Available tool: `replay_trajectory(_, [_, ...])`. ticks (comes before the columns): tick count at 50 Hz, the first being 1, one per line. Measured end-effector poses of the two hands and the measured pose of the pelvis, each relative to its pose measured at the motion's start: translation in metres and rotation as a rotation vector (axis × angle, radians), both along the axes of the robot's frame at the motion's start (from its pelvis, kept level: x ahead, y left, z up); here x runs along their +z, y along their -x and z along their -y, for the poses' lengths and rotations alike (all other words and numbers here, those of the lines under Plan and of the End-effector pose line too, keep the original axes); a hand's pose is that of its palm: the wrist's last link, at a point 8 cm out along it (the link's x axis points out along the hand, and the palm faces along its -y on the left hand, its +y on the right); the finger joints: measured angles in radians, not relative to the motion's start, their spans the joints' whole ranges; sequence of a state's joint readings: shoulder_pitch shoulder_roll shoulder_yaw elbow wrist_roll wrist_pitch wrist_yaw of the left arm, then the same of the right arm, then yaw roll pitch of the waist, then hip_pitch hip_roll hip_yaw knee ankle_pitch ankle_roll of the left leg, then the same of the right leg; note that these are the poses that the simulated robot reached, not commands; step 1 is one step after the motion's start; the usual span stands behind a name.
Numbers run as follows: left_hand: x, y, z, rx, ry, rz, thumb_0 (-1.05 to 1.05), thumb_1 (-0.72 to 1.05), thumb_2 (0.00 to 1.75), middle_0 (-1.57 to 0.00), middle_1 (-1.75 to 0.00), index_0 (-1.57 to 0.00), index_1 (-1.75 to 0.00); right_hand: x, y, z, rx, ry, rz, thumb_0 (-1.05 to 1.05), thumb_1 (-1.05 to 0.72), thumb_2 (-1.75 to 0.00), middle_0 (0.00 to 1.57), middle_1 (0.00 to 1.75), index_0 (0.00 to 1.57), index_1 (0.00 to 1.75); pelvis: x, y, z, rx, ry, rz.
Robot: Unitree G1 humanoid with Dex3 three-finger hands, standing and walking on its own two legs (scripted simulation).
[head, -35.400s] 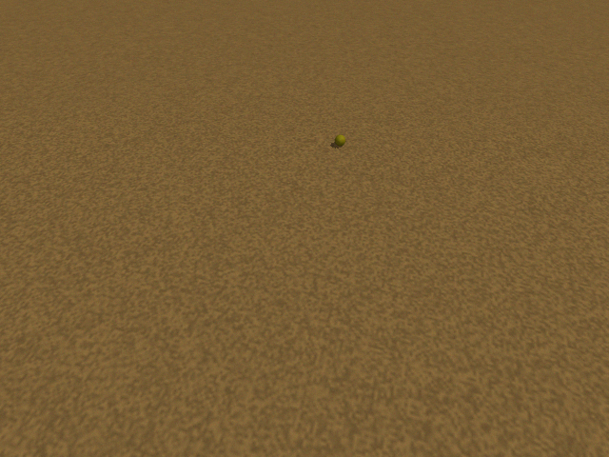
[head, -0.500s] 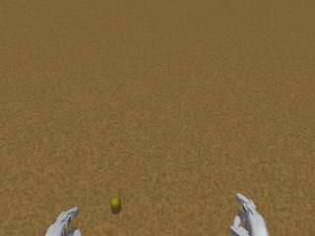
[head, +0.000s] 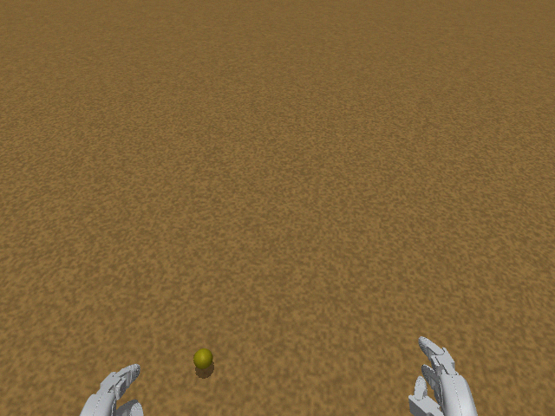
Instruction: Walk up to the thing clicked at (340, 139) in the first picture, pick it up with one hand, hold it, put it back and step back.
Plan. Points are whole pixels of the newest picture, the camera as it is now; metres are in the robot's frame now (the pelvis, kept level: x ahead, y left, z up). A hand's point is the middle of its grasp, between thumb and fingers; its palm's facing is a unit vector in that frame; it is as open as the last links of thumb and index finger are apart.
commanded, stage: home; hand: left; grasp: from above
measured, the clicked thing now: (203, 358) +0.47 +0.22 -0.68
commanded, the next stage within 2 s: stand in 0.94 s
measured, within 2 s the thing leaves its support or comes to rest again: neither
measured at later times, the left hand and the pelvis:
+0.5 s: hand out of the picture +0.17 +0.18 -0.05, palm faces +0.04 -0.98 -0.20, open 7.4 cm; pelvis +0.01 +0.00 +0.00, yaw +0 degrees
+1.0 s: hand out of the picture +0.17 +0.18 -0.05, palm faces +0.04 -0.98 -0.20, open 7.4 cm; pelvis +0.01 +0.01 +0.00, yaw +0 degrees
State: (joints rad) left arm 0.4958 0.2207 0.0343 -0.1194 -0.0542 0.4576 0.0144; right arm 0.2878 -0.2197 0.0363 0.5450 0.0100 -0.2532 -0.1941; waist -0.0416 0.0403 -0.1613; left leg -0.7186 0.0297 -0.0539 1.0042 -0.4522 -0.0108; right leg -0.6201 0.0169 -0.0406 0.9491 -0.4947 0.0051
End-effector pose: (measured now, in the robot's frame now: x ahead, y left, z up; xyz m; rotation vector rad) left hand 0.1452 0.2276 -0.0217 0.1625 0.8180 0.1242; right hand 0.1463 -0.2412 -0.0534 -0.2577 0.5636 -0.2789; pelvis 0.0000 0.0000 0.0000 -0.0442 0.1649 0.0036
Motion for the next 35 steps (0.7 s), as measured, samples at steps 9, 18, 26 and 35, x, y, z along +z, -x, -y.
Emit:
replay_trajectory(9, [0.000,-0.004,-0.001,-0.003,-0.004,-0.002,0.01,0.91,0.90,-0.20,-0.30,-0.20,-0.30,-0.002,-0.003,-0.002,-0.001,-0.005,-0.006,0.01,-0.90,-0.90,0.21,0.30,0.21,0.30,0.000,-0.003,-0.001,-0.001,0.000,-0.005])
replay_trajectory(18, [0.000,-0.008,-0.001,-0.003,-0.003,0.000,0.01,0.91,0.90,-0.20,-0.30,-0.20,-0.30,-0.004,-0.004,-0.002,-0.003,-0.005,-0.024,0.01,-0.90,-0.90,0.21,0.30,0.21,0.30,0.000,-0.007,-0.001,-0.001,0.001,-0.011])
replay_trajectory(26, [0.000,-0.011,-0.002,-0.004,-0.003,-0.001,0.01,0.91,0.90,-0.20,-0.30,-0.20,-0.30,-0.004,-0.006,-0.002,-0.009,-0.005,-0.031,0.01,-0.90,-0.90,0.21,0.30,0.21,0.30,0.000,-0.010,-0.003,-0.002,0.002,-0.016])
replay_trajectory(35, [0.001,-0.013,-0.003,-0.002,-0.003,0.006,0.01,0.91,0.90,-0.20,-0.30,-0.20,-0.30,-0.003,-0.009,-0.004,-0.007,-0.004,-0.024,0.01,-0.90,-0.90,0.21,0.30,0.21,0.30,-0.001,-0.012,-0.003,-0.001,0.003,-0.015])
